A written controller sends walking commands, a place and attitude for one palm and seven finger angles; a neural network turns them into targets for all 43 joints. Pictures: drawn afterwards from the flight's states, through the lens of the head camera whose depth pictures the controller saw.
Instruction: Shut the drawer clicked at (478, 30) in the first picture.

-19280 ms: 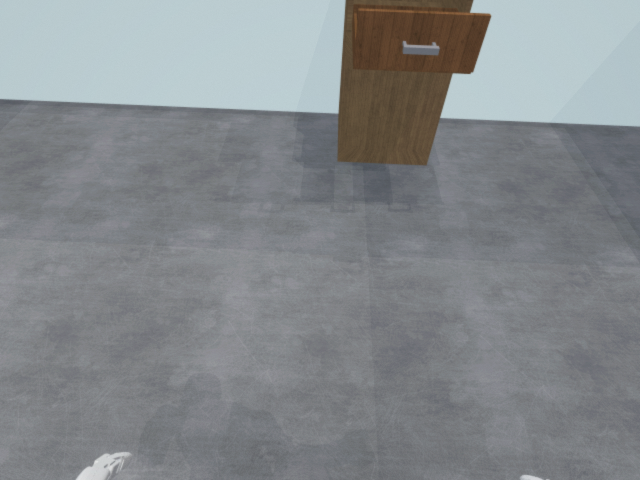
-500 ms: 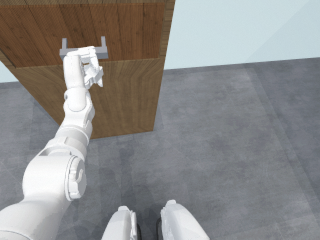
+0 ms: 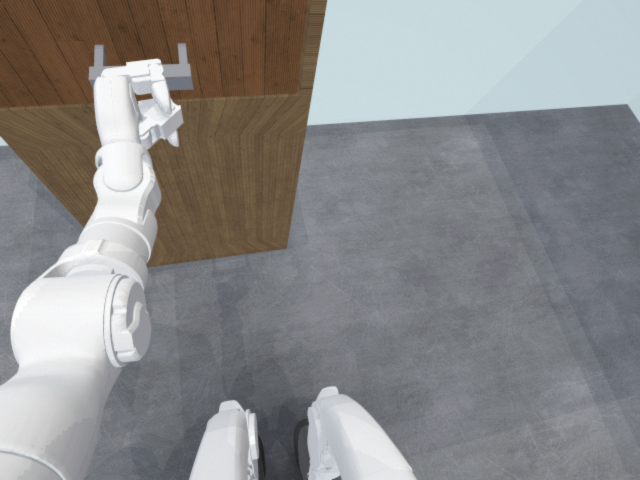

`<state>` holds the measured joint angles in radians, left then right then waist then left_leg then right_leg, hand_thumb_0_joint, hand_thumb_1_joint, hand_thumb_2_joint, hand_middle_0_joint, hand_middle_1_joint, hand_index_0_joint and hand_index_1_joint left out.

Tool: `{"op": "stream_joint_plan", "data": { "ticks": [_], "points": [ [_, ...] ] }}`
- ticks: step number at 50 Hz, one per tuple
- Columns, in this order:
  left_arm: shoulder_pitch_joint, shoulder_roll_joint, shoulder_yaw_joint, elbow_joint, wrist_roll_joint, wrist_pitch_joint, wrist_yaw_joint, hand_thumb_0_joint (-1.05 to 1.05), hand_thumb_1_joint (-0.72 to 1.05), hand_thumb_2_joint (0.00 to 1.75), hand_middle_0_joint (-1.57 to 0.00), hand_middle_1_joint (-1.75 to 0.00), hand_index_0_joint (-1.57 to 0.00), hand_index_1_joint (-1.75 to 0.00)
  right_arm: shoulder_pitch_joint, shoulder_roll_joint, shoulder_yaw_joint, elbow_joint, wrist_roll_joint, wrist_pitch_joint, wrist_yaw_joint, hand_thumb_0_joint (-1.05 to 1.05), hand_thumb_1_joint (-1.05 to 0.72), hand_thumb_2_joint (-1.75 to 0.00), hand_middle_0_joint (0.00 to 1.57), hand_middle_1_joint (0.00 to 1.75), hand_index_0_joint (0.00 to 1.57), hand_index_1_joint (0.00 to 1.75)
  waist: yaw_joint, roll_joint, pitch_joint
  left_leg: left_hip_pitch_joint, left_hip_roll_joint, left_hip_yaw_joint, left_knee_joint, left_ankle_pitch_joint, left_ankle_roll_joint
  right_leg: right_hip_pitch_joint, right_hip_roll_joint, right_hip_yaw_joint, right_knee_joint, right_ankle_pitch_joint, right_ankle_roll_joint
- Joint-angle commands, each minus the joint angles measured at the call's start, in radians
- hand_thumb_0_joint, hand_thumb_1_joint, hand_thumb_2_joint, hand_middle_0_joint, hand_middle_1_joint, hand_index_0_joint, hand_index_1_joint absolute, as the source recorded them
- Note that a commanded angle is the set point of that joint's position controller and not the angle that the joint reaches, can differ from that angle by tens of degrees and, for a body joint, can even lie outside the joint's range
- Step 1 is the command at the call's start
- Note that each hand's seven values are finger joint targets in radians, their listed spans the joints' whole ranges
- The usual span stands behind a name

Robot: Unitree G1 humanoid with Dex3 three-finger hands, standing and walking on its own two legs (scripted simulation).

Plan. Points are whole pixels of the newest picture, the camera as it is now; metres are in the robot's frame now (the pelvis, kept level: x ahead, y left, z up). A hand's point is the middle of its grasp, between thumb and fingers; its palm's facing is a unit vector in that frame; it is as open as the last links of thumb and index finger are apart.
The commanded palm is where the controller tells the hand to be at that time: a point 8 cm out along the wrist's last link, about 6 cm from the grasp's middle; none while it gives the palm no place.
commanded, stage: pull the fist back off the drawer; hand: left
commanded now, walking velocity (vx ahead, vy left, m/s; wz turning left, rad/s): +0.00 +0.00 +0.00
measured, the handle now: (143, 65) +0.62 +0.14 +0.06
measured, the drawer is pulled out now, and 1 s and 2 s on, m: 0.00 0.00 0.00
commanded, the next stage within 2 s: draw the hand back to the body in 0.54 s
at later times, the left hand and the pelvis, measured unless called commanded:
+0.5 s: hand (168, 135) +0.52 +0.11 +0.05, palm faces +0.09 -1.00 -0.01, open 3.2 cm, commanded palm +0.49 +0.15 +0.07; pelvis +0.04 +0.01 +0.02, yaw -2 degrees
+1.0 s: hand (100, 178) +0.42 +0.16 +0.12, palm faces +0.09 -1.00 -0.02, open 3.3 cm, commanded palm +0.39 +0.20 +0.14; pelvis +0.07 +0.00 +0.06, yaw +0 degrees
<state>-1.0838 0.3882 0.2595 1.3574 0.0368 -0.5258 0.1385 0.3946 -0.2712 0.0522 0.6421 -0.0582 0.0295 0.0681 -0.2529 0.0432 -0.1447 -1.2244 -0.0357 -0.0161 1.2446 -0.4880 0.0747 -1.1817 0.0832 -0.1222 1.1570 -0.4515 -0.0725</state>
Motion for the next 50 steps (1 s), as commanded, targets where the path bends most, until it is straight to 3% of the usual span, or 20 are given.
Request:
{"op": "stream_joint_plan", "data": {
  "ticks": [1,4,6,7,9,12,15,22,23,29,32,34,36,38,40,41,42,45,49,50],
  "points": [
    [-0.572,0.195,0.029,-0.236,-0.019,-0.028,0.001,0.0,0.9,0.9,-1.4,-1.6,-1.4,-1.6,0.195,-0.189,-0.066,-0.04,0.004,-0.014,-0.007,0.0,-0.9,-0.9,0.2,0.3,0.2,0.3,-0.057,0.132,-0.47,0.338,0.033,-0.106,-0.179,0.04,-0.021,0.213,-0.021,0.147,-0.19,0.006,0.039],
    [-0.52,0.145,0.009,-0.25,-0.032,-0.027,-0.011,0.0,0.9,0.9,-1.4,-1.6,-1.4,-1.6,0.184,-0.19,-0.069,-0.043,0.005,-0.016,0.0,0.0,-0.9,-0.9,0.2,0.3,0.2,0.3,-0.038,0.134,-0.452,0.359,0.035,-0.113,-0.192,0.031,-0.027,0.19,-0.023,0.14,-0.19,-0.004,0.037],
    [-0.47,0.161,0.038,-0.262,-0.042,-0.034,-0.013,0.0,0.9,0.9,-1.4,-1.6,-1.4,-1.6,0.187,-0.193,-0.072,-0.045,0.006,-0.016,0.002,0.0,-0.9,-0.9,0.2,0.3,0.2,0.3,-0.022,0.103,-0.464,0.373,0.039,-0.118,-0.198,0.049,-0.027,0.202,-0.019,0.131,-0.181,0.009,0.036],
    [-0.464,0.118,0.004,-0.276,-0.045,-0.034,-0.018,0.0,0.9,0.9,-1.4,-1.6,-1.4,-1.6,0.181,-0.189,-0.072,-0.051,0.007,-0.015,0.004,0.0,-0.9,-0.9,0.2,0.3,0.2,0.3,-0.026,0.104,-0.466,0.374,0.038,-0.111,-0.197,0.05,-0.027,0.203,-0.02,0.136,-0.186,0.008,0.038],
    [-0.405,0.142,0.039,-0.297,-0.051,-0.038,-0.02,0.0,0.9,0.9,-1.4,-1.6,-1.4,-1.6,0.183,-0.189,-0.076,-0.052,0.007,-0.013,0.005,0.0,-0.9,-0.9,0.2,0.3,0.2,0.3,0.002,0.088,-0.472,0.368,0.038,-0.097,-0.195,0.083,-0.028,0.241,-0.021,0.141,-0.189,0.028,0.036],
    [-0.32,0.1,0.022,-0.339,-0.058,-0.044,-0.027,0.0,0.9,0.9,-1.4,-1.6,-1.4,-1.6,0.176,-0.182,-0.081,-0.061,0.011,-0.003,0.012,0.0,-0.9,-0.9,0.2,0.3,0.2,0.3,0.025,0.097,-0.487,0.42,0.04,-0.092,-0.203,0.15,-0.034,0.251,-0.018,0.129,-0.18,0.081,0.033],
    [-0.215,0.103,0.043,-0.381,-0.061,-0.045,-0.026,0.0,0.9,0.9,-1.4,-1.6,-1.4,-1.6,0.176,-0.176,-0.088,-0.075,0.014,0.014,0.014,0.0,-0.9,-0.9,0.2,0.3,0.2,0.3,0.054,0.036,-0.494,0.416,0.039,-0.075,-0.205,0.206,-0.034,0.317,-0.014,0.128,-0.179,0.141,0.035],
    [-0.05,-0.024,-0.025,-0.594,-0.086,-0.074,-0.016,0.0,0.9,0.9,-1.4,-1.6,-1.4,-1.6,0.141,-0.155,-0.109,-0.104,0.022,0.042,0.027,0.0,-0.9,-0.9,0.2,0.3,0.2,0.3,0.092,0.07,-0.522,0.578,0.051,-0.079,-0.212,0.426,-0.058,0.32,-0.008,0.108,-0.158,0.308,0.034],
    [-0.052,-0.068,-0.067,-0.617,-0.087,-0.074,-0.015,0.0,0.9,0.9,-1.4,-1.6,-1.4,-1.6,0.136,-0.151,-0.112,-0.1,0.023,0.047,0.029,0.0,-0.9,-0.9,0.2,0.3,0.2,0.3,0.074,0.054,-0.521,0.598,0.055,-0.084,-0.206,0.45,-0.06,0.314,-0.008,0.105,-0.159,0.326,0.038],
    [-0.023,-0.095,-0.097,-0.643,-0.071,-0.051,0.004,0.0,0.9,0.9,-1.4,-1.6,-1.4,-1.6,0.124,-0.147,-0.123,-0.077,0.023,0.064,0.023,0.0,-0.9,-0.9,0.2,0.3,0.2,0.3,0.069,0.067,-0.465,0.638,0.058,-0.092,-0.191,0.565,-0.075,0.273,-0.01,0.097,-0.149,0.371,0.043],
    [0.055,-0.085,-0.076,-0.676,-0.081,-0.044,0.004,0.0,0.9,0.9,-1.4,-1.6,-1.4,-1.6,0.111,-0.14,-0.122,-0.092,0.026,0.067,0.019,0.0,-0.9,-0.9,0.2,0.3,0.2,0.3,0.103,0.07,-0.518,0.668,0.057,-0.087,-0.189,0.65,-0.08,0.318,-0.013,0.1,-0.142,0.431,0.041],
    [0.153,-0.074,-0.076,-0.82,-0.098,-0.036,-0.006,0.0,0.9,0.9,-1.4,-1.6,-1.4,-1.6,0.094,-0.134,-0.124,-0.129,0.033,0.069,0.021,0.0,-0.9,-0.9,0.2,0.3,0.2,0.3,0.149,0.099,-0.609,0.739,0.058,-0.077,-0.211,0.741,-0.084,0.415,-0.014,0.106,-0.157,0.497,0.04],
    [0.295,-0.055,-0.07,-0.929,-0.121,-0.009,-0.024,0.0,0.9,0.9,-1.4,-1.6,-1.4,-1.6,0.078,-0.13,-0.12,-0.169,0.047,0.07,0.02,0.0,-0.9,-0.9,0.2,0.3,0.2,0.3,0.184,0.08,-0.661,0.78,0.056,-0.067,-0.238,0.811,-0.081,0.524,-0.013,0.112,-0.179,0.579,0.038],
    [0.419,-0.074,-0.1,-1.036,-0.137,0.034,-0.049,0.0,0.9,0.9,-1.4,-1.6,-1.4,-1.6,0.056,-0.119,-0.118,-0.198,0.063,0.075,0.017,0.0,-0.9,-0.9,0.2,0.3,0.2,0.3,0.199,0.032,-0.634,0.765,0.053,-0.051,-0.273,0.81,-0.069,0.621,-0.017,0.118,-0.214,0.645,0.042],
    [0.512,-0.075,-0.106,-1.083,-0.154,0.087,-0.069,0.0,0.9,0.9,-1.4,-1.6,-1.4,-1.6,0.036,-0.115,-0.115,-0.219,0.079,0.075,0.006,0.0,-0.9,-0.9,0.2,0.3,0.2,0.3,0.191,-0.069,-0.528,0.684,0.042,-0.023,-0.311,0.686,-0.041,0.705,-0.02,0.127,-0.263,0.669,0.051],
    [0.552,-0.082,-0.12,-1.09,-0.16,0.111,-0.081,0.0,0.9,0.9,-1.4,-1.6,-1.4,-1.6,0.023,-0.114,-0.108,-0.231,0.084,0.073,-0.001,0.0,-0.9,-0.9,0.2,0.3,0.2,0.3,0.192,-0.068,-0.473,0.658,0.035,-0.015,-0.332,0.636,-0.035,0.731,-0.022,0.131,-0.278,0.656,0.049],
    [0.564,-0.092,-0.13,-1.105,-0.168,0.13,-0.087,0.0,0.9,0.9,-1.4,-1.6,-1.4,-1.6,0.009,-0.112,-0.105,-0.232,0.09,0.072,-0.009,0.0,-0.9,-0.9,0.2,0.3,0.2,0.3,0.181,-0.106,-0.412,0.635,0.033,-0.01,-0.352,0.574,-0.029,0.739,-0.024,0.132,-0.303,0.645,0.054],
    [0.62,-0.1,-0.14,-1.164,-0.197,0.166,-0.116,0.0,0.9,0.9,-1.4,-1.6,-1.4,-1.6,-0.035,-0.112,-0.094,-0.241,0.1,0.056,-0.031,0.0,-0.9,-0.9,0.2,0.3,0.2,0.3,0.178,-0.092,-0.292,0.612,0.023,-0.004,-0.396,0.443,-0.025,0.751,-0.032,0.139,-0.358,0.565,0.054],
    [0.634,-0.098,-0.165,-1.258,-0.212,0.174,-0.158,0.0,0.9,0.9,-1.4,-1.6,-1.4,-1.6,-0.078,-0.107,-0.082,-0.244,0.103,0.023,-0.05,0.0,-0.9,-0.9,0.2,0.3,0.2,0.3,0.178,0.02,-0.261,0.696,0.023,-0.021,-0.422,0.431,-0.028,0.729,-0.036,0.136,-0.387,0.493,0.045],
    [0.644,-0.092,-0.166,-1.28,-0.217,0.176,-0.168,0.0,0.9,0.9,-1.4,-1.6,-1.4,-1.6,-0.089,-0.105,-0.08,-0.248,0.103,0.015,-0.054,0.0,-0.9,-0.9,0.2,0.3,0.2,0.3,0.18,0.018,-0.261,0.708,0.022,-0.025,-0.429,0.421,-0.028,0.738,-0.037,0.135,-0.395,0.48,0.045]
  ]
}}
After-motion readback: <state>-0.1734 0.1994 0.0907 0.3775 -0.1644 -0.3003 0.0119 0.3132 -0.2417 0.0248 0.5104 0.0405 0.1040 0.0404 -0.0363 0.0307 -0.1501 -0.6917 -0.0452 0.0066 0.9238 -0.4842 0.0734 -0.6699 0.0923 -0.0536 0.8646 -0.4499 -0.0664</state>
